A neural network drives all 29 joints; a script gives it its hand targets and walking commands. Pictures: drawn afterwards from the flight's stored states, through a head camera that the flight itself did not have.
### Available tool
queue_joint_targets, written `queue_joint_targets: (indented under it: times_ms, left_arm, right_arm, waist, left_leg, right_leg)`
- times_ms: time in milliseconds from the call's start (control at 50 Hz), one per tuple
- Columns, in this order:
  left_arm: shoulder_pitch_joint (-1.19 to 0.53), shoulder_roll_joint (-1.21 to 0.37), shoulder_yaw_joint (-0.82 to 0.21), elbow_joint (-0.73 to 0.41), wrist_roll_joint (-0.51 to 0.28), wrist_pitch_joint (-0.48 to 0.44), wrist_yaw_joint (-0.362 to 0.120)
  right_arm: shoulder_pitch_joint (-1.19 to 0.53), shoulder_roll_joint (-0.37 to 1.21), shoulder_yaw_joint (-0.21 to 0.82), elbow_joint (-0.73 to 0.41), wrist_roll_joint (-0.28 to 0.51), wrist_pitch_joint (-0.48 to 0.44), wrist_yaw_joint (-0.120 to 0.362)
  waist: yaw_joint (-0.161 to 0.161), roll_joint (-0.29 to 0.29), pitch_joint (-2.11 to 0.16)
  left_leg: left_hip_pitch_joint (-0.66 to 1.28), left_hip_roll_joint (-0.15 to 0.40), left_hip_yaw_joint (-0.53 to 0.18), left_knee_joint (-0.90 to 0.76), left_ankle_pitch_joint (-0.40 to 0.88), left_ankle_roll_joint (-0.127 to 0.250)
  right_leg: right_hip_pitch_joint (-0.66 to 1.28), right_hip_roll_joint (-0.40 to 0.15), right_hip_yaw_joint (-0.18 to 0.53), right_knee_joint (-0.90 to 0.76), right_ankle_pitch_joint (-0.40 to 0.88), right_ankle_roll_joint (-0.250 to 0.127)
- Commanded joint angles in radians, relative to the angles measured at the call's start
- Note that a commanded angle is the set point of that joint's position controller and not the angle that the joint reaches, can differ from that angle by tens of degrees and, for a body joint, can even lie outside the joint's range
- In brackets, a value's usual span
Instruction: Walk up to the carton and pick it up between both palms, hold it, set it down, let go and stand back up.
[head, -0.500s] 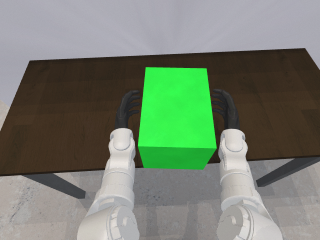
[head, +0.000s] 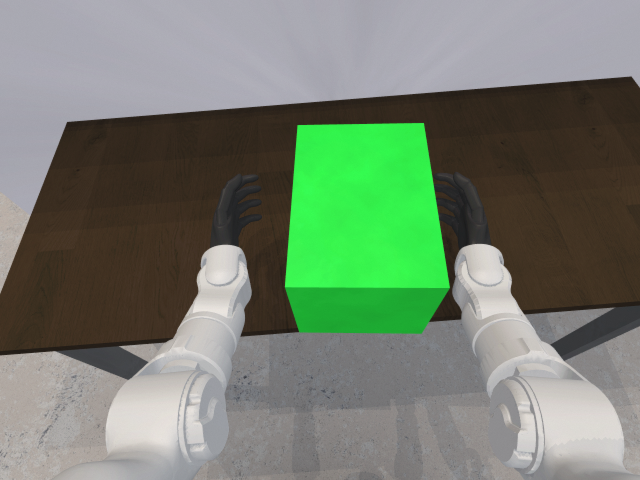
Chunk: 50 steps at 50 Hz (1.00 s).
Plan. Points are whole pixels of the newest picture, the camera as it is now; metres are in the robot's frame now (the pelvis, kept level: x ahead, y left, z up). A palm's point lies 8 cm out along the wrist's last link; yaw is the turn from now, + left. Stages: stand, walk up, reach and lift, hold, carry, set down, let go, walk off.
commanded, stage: set down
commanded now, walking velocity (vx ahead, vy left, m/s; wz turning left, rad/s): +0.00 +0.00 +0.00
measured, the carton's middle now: (360, 230) +0.47 -0.01 -0.02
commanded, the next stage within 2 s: none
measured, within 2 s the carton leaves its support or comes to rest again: neither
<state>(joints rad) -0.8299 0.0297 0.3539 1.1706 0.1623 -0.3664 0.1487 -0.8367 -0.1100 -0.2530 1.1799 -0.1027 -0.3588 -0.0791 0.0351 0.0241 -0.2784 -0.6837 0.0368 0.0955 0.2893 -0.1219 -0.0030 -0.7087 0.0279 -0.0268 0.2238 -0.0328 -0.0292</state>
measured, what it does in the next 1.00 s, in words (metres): stands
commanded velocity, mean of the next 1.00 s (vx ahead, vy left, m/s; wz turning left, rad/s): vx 0.00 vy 0.00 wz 0.00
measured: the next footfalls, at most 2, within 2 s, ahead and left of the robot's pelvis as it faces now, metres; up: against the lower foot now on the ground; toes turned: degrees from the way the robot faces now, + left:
none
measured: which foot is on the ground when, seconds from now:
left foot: down 0.00-1.00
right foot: down 0.00-1.00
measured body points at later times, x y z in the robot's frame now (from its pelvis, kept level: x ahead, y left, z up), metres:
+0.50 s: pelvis -0.03 -0.01 +0.00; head +0.04 -0.02 +0.44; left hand +0.43 +0.16 +0.10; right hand +0.45 -0.21 +0.11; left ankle -0.03 +0.12 -0.74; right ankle +0.00 -0.10 -0.74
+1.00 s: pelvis -0.04 -0.02 +0.00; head +0.00 -0.02 +0.45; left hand +0.40 +0.18 +0.13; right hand +0.42 -0.22 +0.13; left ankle -0.03 +0.12 -0.74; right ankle +0.00 -0.10 -0.74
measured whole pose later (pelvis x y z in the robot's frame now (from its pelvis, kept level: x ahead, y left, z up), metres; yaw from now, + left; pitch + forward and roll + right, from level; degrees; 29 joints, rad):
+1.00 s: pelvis -0.04 -0.02 +0.00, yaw +2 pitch +15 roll +0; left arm -0.86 0.21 0.05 1.02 -0.21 -0.04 0.09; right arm -0.93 -0.34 0.05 1.18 0.31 -0.05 0.00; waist 0.00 0.00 -0.21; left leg -0.49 0.05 0.04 0.37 -0.14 -0.03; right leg -0.50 0.04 -0.08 0.32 -0.07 -0.05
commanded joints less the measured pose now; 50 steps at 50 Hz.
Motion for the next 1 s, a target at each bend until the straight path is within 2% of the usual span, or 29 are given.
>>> queue_joint_targets:
  times_ms: [0,60,80,120,140,200,260,320,340,380,400,420,440,480,520,540,580,620,640,660,680,740,800,820,840,860,920,940,980]
  left_arm:
    - [-0.333,0.017,-0.105,-0.086,-0.082,-0.043,-0.009]
    - [-0.316,0.046,-0.097,-0.039,-0.088,-0.033,0.003]
    - [-0.300,0.061,-0.098,-0.047,-0.096,-0.026,0.003]
    - [-0.342,0.067,-0.129,-0.092,-0.142,-0.028,0.001]
    - [-0.355,0.112,-0.122,-0.119,-0.148,-0.030,0.010]
    - [-0.427,0.162,-0.144,-0.172,-0.164,-0.027,0.026]
    - [-0.380,0.095,-0.227,-0.147,-0.208,0.044,0.028]
    - [-0.455,0.178,-0.264,-0.157,-0.293,0.122,0.033]
    - [-0.488,0.184,-0.278,-0.121,-0.324,0.144,0.031]
    - [-0.530,0.222,-0.287,-0.139,-0.355,0.166,0.033]
    - [-0.566,0.234,-0.306,-0.135,-0.373,0.168,0.030]
    - [-0.578,0.252,-0.306,-0.095,-0.376,0.165,0.027]
    - [-0.573,0.269,-0.305,-0.105,-0.386,0.155,0.024]
    - [-0.551,0.261,-0.313,-0.070,-0.409,0.163,0.010]
    - [-0.520,0.245,-0.329,0.034,-0.430,0.190,-0.017]
    - [-0.521,0.283,-0.318,0.041,-0.445,0.195,-0.025]
    - [-0.586,0.342,-0.324,0.070,-0.447,0.200,-0.043]
    - [-0.627,0.366,-0.327,0.063,-0.451,0.170,-0.045]
    - [-0.634,0.355,-0.366,0.098,-0.463,0.165,-0.046]
    - [-0.613,0.355,-0.373,0.045,-0.470,0.153,-0.042]
    - [-0.606,0.350,-0.375,0.012,-0.477,0.160,-0.040]
    - [-0.593,0.343,-0.360,-0.183,-0.460,0.172,-0.039]
    - [-0.619,0.368,-0.326,-0.176,-0.445,0.247,-0.049]
    - [-0.542,0.350,-0.328,-0.203,-0.419,0.269,-0.045]
    - [-0.474,0.315,-0.311,-0.242,-0.398,0.289,-0.049]
    - [-0.525,0.337,-0.301,-0.284,-0.400,0.299,-0.052]
    - [-0.408,0.286,-0.292,-0.271,-0.363,0.307,-0.067]
    - [-0.431,0.308,-0.278,-0.337,-0.348,0.301,-0.063]
    - [-0.293,0.258,-0.254,-0.390,-0.315,0.307,-0.063]
  right_arm:
    - [-0.392,-0.133,0.048,-0.078,0.079,-0.052,0.011]
    - [-0.402,-0.163,0.073,-0.018,0.116,-0.040,0.029]
    - [-0.389,-0.171,0.101,0.007,0.128,-0.033,0.035]
    - [-0.440,-0.211,0.120,-0.061,0.160,-0.035,0.039]
    - [-0.466,-0.241,0.132,-0.105,0.165,-0.040,0.044]
    - [-0.516,-0.260,0.142,-0.110,0.199,-0.020,0.062]
    - [-0.478,-0.291,0.207,0.033,0.295,0.035,0.084]
    - [-0.581,-0.361,0.255,0.024,0.363,0.096,0.094]
    - [-0.601,-0.348,0.282,0.043,0.376,0.119,0.096]
    - [-0.664,-0.376,0.289,-0.035,0.358,0.142,0.101]
    - [-0.678,-0.365,0.279,0.003,0.356,0.152,0.103]
    - [-0.679,-0.362,0.274,0.015,0.348,0.153,0.106]
    - [-0.686,-0.371,0.296,0.018,0.376,0.152,0.109]
    - [-0.659,-0.375,0.314,0.050,0.405,0.172,0.113]
    - [-0.635,-0.327,0.368,0.123,0.440,0.200,0.113]
    - [-0.668,-0.348,0.375,0.090,0.435,0.209,0.107]
    - [-0.718,-0.347,0.377,0.109,0.446,0.224,0.103]
    - [-0.736,-0.362,0.361,0.073,0.434,0.219,0.099]
    - [-0.728,-0.352,0.361,0.132,0.444,0.221,0.107]
    - [-0.690,-0.363,0.361,0.107,0.452,0.214,0.109]
    - [-0.679,-0.374,0.348,0.081,0.459,0.218,0.104]
    - [-0.668,-0.403,0.326,-0.053,0.447,0.204,0.099]
    - [-0.693,-0.387,0.303,-0.035,0.427,0.271,0.089]
    - [-0.610,-0.394,0.303,-0.009,0.425,0.282,0.086]
    - [-0.545,-0.397,0.320,-0.040,0.438,0.283,0.079]
    - [-0.611,-0.401,0.309,-0.091,0.443,0.289,0.075]
    - [-0.506,-0.388,0.277,-0.138,0.406,0.282,0.073]
    - [-0.531,-0.388,0.255,-0.177,0.407,0.276,0.076]
    - [-0.403,-0.385,0.259,-0.226,0.393,0.263,0.082]
  waist:
    - [-0.046,-0.005,-0.712]
    - [-0.055,-0.025,-0.630]
    - [-0.047,-0.067,-0.637]
    - [-0.048,-0.050,-0.700]
    - [-0.032,-0.098,-0.748]
    - [-0.020,-0.077,-0.802]
    - [-0.009,0.035,-0.684]
    - [0.008,-0.003,-0.612]
    - [0.010,-0.041,-0.586]
    - [0.021,-0.096,-0.610]
    - [0.007,-0.097,-0.604]
    - [0.013,-0.109,-0.606]
    - [0.026,-0.085,-0.627]
    - [0.021,-0.097,-0.580]
    - [0.011,-0.117,-0.476]
    - [0.010,-0.168,-0.471]
    - [0.007,-0.158,-0.400]
    - [-0.014,-0.166,-0.422]
    - [-0.014,-0.119,-0.404]
    - [-0.032,-0.077,-0.452]
    - [-0.024,-0.044,-0.512]
    - [-0.041,-0.021,-0.679]
    - [-0.038,-0.066,-0.559]
    - [-0.056,-0.024,-0.512]
    - [-0.048,-0.023,-0.497]
    - [-0.038,-0.031,-0.511]
    - [-0.055,-0.031,-0.474]
    - [-0.036,-0.018,-0.496]
    - [-0.037,-0.031,-0.501]
  left_leg:
    - [0.346,-0.021,-0.069,0.133,0.535,-0.063]
    - [0.407,-0.020,-0.080,0.153,0.528,-0.081]
    - [0.403,-0.020,-0.079,0.146,0.495,-0.076]
    - [0.397,-0.023,-0.086,0.145,0.521,-0.077]
    - [0.399,-0.026,-0.076,0.140,0.531,-0.067]
    - [0.388,-0.026,-0.074,0.143,0.528,-0.060]
    - [0.537,-0.008,-0.079,0.162,0.535,-0.089]
    - [0.582,0.010,-0.097,0.160,0.405,-0.074]
    - [0.555,0.008,-0.096,0.158,0.342,-0.061]
    - [0.471,0.000,-0.086,0.142,0.266,-0.038]
    - [0.437,0.008,-0.085,0.136,0.237,-0.029]
    - [0.399,0.003,-0.074,0.140,0.242,-0.020]
    - [0.380,-0.001,-0.072,0.133,0.233,-0.012]
    - [0.342,-0.001,-0.068,0.137,0.208,-0.005]
    - [0.241,-0.009,-0.070,0.126,0.116,0.006]
    - [0.184,-0.011,-0.062,0.115,0.070,0.017]
    - [0.049,-0.019,-0.066,0.109,-0.037,0.036]
    - [0.077,-0.018,-0.066,0.128,-0.008,0.033]
    - [0.105,-0.014,-0.068,0.124,-0.030,0.024]
    - [0.182,-0.013,-0.071,0.131,0.003,0.014]
    - [0.213,-0.011,-0.072,0.135,0.051,0.012]
    - [0.282,-0.014,-0.071,0.140,0.218,-0.014]
    - [0.268,-0.016,-0.080,0.102,0.086,-0.014]
    - [0.338,-0.009,-0.085,0.102,0.120,-0.018]
    - [0.391,-0.010,-0.091,0.103,0.181,-0.022]
    - [0.377,-0.014,-0.092,0.112,0.181,-0.017]
    - [0.382,-0.015,-0.094,0.074,0.141,-0.025]
    - [0.396,-0.018,-0.100,0.068,0.144,-0.017]
    - [0.476,-0.014,-0.091,0.064,0.222,-0.025]
  right_leg:
    - [0.440,0.023,0.035,0.137,0.583,0.041]
    - [0.381,0.031,0.026,0.110,0.546,0.037]
    - [0.393,0.032,0.026,0.112,0.526,0.042]
    - [0.410,0.041,0.028,0.128,0.559,0.043]
    - [0.452,0.041,0.025,0.133,0.585,0.055]
    - [0.450,0.046,0.030,0.160,0.575,0.061]
    - [0.281,0.045,0.029,0.099,0.380,0.043]
    - [0.212,0.042,0.027,0.084,0.211,0.042]
    - [0.229,0.032,0.024,0.087,0.164,0.055]
    - [0.300,0.027,0.026,0.115,0.173,0.075]
    - [0.322,0.023,0.024,0.133,0.173,0.083]
    - [0.355,0.020,0.022,0.143,0.209,0.091]
    - [0.386,0.015,0.040,0.154,0.223,0.094]
    - [0.420,0.000,0.056,0.153,0.206,0.095]
    - [0.499,-0.020,0.068,0.158,0.186,0.097]
    - [0.540,-0.032,0.084,0.149,0.170,0.105]
    - [0.590,-0.066,0.120,0.173,0.066,0.099]
    - [0.554,-0.067,0.108,0.175,0.011,0.105]
    - [0.503,-0.065,0.093,0.169,-0.022,0.100]
    - [0.483,-0.063,0.093,0.163,-0.011,0.089]
    - [0.484,-0.052,0.081,0.173,0.043,0.087]
    - [0.554,-0.021,0.057,0.194,0.285,0.083]
    - [0.543,-0.025,0.045,0.148,0.134,0.093]
    - [0.529,-0.036,0.057,0.135,0.150,0.081]
    - [0.555,-0.033,0.057,0.122,0.184,0.073]
    - [0.544,-0.023,0.055,0.127,0.207,0.070]
    - [0.582,-0.026,0.046,0.105,0.181,0.065]
    - [0.580,-0.013,0.042,0.103,0.177,0.060]
    - [0.622,-0.017,0.044,0.084,0.253,0.051]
